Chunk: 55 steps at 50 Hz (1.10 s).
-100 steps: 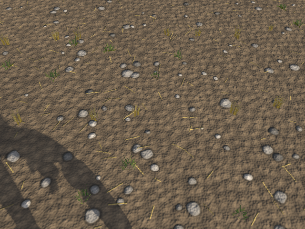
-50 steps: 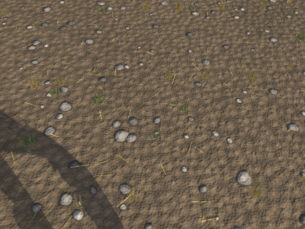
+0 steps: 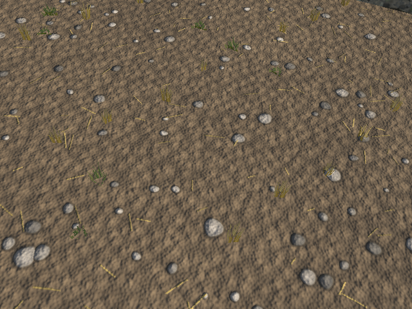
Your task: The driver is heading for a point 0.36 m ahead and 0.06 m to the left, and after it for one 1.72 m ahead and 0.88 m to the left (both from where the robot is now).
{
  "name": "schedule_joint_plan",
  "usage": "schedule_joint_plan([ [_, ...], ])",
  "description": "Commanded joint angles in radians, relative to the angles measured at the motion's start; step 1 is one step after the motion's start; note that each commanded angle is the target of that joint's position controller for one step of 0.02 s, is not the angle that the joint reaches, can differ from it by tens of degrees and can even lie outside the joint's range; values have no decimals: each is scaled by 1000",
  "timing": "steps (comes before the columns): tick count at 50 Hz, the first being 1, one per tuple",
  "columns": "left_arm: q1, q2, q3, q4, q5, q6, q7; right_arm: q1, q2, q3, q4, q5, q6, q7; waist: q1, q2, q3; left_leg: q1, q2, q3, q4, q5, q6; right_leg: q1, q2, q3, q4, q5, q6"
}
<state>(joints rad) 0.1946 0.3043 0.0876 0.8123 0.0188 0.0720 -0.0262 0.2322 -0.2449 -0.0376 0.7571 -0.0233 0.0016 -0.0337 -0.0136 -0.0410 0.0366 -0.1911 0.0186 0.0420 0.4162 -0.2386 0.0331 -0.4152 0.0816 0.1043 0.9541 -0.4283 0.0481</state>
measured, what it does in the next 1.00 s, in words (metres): walks ahead: right foot, then left foot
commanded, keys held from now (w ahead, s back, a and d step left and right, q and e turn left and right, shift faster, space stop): no key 0.22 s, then w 0.54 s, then q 0.24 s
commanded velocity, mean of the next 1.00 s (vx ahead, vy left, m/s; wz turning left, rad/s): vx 0.23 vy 0.00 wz -0.01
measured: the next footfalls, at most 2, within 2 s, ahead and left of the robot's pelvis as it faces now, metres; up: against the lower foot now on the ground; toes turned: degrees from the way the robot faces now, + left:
right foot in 0.14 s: +0.01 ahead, -0.12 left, +0.00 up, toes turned +2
left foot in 0.52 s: +0.08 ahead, +0.09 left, +0.00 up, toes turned +0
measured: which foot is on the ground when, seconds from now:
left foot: down 0.00-0.14, up 0.16-0.50, down 0.52-0.98, up 1.00-1.00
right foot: up 0.00-0.12, down 0.14-0.52, up 0.54-0.94, down 0.96-1.00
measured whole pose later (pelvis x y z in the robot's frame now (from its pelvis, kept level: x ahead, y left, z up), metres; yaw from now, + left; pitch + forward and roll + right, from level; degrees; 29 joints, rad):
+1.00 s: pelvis +0.23 -0.01 -0.03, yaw +3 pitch +0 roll +1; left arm 0.01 0.22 0.00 0.83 0.04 -0.07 0.00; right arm 0.44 -0.20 -0.01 0.99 0.02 -0.06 -0.01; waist -0.08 -0.02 0.10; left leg -0.06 -0.07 -0.04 0.73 -0.49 0.05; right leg -0.47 0.01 -0.07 0.55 -0.09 -0.08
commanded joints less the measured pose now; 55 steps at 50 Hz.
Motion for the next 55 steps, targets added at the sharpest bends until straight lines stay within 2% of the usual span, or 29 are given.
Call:
schedule_joint_plan([
  [1,-34,27,-15,-68,-12,-7,5,32,-173,-42,-30,-2,-6,9,-25,235,-72,159,207,-151,-31,568,174,15,-5,-75,-199,-56,-5],
  [4,-9,28,-25,-56,-22,-15,17,32,-193,-48,-8,2,8,21,-10,249,-73,127,202,-154,18,632,162,150,-6,-132,-435,39,-36],
  [6,29,42,-32,-36,-2,-37,30,37,-172,-42,5,12,9,23,20,178,-84,12,180,-137,66,499,75,360,-66,-64,-716,338,-67],
  [7,49,106,-27,-40,17,-53,36,68,-116,-27,-15,9,5,28,-1,13,-144,-102,126,-86,159,235,19,503,-255,143,-729,462,-95],
  [8,-19,134,-29,-36,1,-56,41,59,-46,-2,-24,19,9,24,-30,-159,-90,-102,30,-23,78,-140,-16,362,-378,222,-659,735,-201],
  [9,-38,70,-44,-35,-4,-64,39,32,-89,-10,-4,12,20,15,-4,-114,-72,-59,39,-42,98,-202,-23,342,-356,195,-643,700,-233],
  [10,-64,48,-55,-33,-2,-70,41,17,-99,-13,4,13,24,16,-9,-107,-48,-60,26,-41,76,-156,-22,332,-320,163,-643,654,-217],
  [13,-26,84,-49,8,-13,-68,55,26,-117,-14,34,-3,12,26,5,-138,-72,13,1,-2,17,-18,-26,332,-210,115,-667,281,-165],
  [16,57,130,-26,42,0,-49,42,-18,-110,-15,34,-17,8,42,58,-124,84,-177,-35,46,158,-199,-3,270,-268,257,-789,-303,-238],
  [18,80,124,-21,54,5,-54,34,-42,-99,-14,18,-12,0,48,66,-127,134,-267,-6,8,256,-228,19,266,-329,340,-837,-318,-287],
  [20,69,114,-19,57,5,-74,31,-34,-108,-19,14,-5,-18,54,49,-95,113,-302,20,-26,294,-233,38,314,-350,340,-842,-212,-307],
  [23,-7,112,-13,50,-8,-96,25,40,-91,-19,44,1,-39,55,-16,-60,61,-87,-3,10,130,-110,53,233,-281,198,-795,-56,-267],
  [25,-53,88,-16,43,-12,-100,24,204,-96,-28,116,-4,-48,46,-94,10,26,247,-45,24,-9,-36,51,17,-195,97,-644,-65,-219],
  [26,-86,24,-36,21,-3,-109,21,310,-158,-43,138,-14,-57,34,-141,166,9,369,122,-213,-144,-228,75,-129,-110,-8,-403,-60,-175],
  [27,-107,-9,-47,-19,-3,-117,17,383,-270,-68,147,-5,-59,36,-153,345,9,395,352,-635,-329,-522,168,-304,8,-132,-146,-117,-145],
  [28,-99,68,-29,-9,15,-116,17,322,-224,-58,149,-8,-51,37,-96,208,81,276,388,-691,-346,-592,215,-323,-48,-46,5,-95,-159],
  [29,-66,73,-26,12,10,-119,5,220,-177,-44,118,-3,-55,42,-34,128,119,214,339,-599,-336,-535,199,-313,-92,-23,51,5,-165],
  [31,-14,60,-29,50,10,-123,-13,146,-137,-30,100,2,-72,42,10,109,85,206,244,-415,-345,-294,145,-263,-135,-53,46,138,-147],
  [34,-34,33,-40,59,23,-113,-22,214,-113,-19,145,9,-92,42,0,115,47,249,185,-249,-316,76,129,-278,-147,-108,67,243,-111],
  [38,-173,15,-52,9,22,-104,-23,295,-99,-10,195,13,-92,40,-29,118,72,257,166,-159,-304,348,144,-348,-149,-162,-15,299,-69],
  [42,-255,-34,-77,-23,9,-114,-12,303,-87,4,226,8,-85,30,-37,136,90,170,116,-90,-197,767,122,-172,-82,-218,-274,370,-56],
  [45,-183,9,-69,-9,-2,-122,14,259,-121,-4,224,10,-81,27,-1,177,33,177,123,-125,-77,911,92,-11,-37,-190,-362,393,-93],
  [47,9,65,-47,48,2,-136,35,188,-135,-10,201,23,-80,24,83,165,-55,182,102,-153,125,917,59,184,-25,-159,-471,448,-128],
  [48,126,101,-35,75,21,-152,46,163,-126,-9,184,42,-81,25,134,123,-126,73,61,-144,306,730,39,388,-108,-109,-523,647,-147],
  [49,228,189,-17,70,46,-159,53,210,-52,4,137,55,-80,20,119,-60,-292,-119,-31,-88,617,115,20,659,-412,131,-411,1166,-203],
  [50,181,191,-10,41,10,-140,40,371,-18,3,160,83,-54,0,51,-182,-497,-247,-128,-87,895,-442,18,781,-609,353,-411,1357,-358],
  [51,100,128,-15,5,-21,-122,37,337,-104,-22,185,37,-30,-7,41,-40,-417,-260,-68,-112,935,-360,19,601,-544,292,-495,1073,-356],
  [53,-42,8,-51,-14,-16,-113,53,207,-77,-30,155,4,-8,15,0,-25,-122,-289,-1,-83,854,-259,0,290,-424,96,-634,711,-294],
  [55,-35,13,-49,-3,-6,-112,70,200,-56,-34,146,-12,22,35,-24,-74,-59,-223,13,-61,815,-200,-22,136,-367,-21,-690,642,-271],
])
Keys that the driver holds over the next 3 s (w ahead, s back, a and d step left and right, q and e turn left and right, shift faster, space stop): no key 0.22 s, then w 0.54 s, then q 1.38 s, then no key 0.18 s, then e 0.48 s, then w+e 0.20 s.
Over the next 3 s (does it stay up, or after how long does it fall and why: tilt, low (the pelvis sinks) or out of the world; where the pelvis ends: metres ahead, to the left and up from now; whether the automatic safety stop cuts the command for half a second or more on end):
stays up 0.30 -0.04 0.00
